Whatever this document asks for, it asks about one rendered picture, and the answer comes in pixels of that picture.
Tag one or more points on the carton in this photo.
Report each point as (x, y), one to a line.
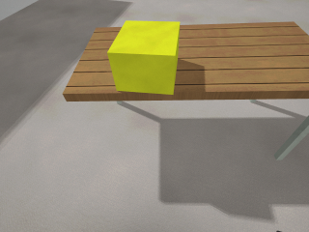
(144, 56)

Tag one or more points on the table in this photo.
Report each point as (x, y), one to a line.
(225, 61)

